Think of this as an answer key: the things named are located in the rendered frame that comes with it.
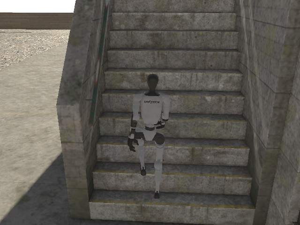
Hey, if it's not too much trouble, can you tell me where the stairs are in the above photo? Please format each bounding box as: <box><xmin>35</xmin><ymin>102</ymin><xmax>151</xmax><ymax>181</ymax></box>
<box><xmin>89</xmin><ymin>0</ymin><xmax>255</xmax><ymax>225</ymax></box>

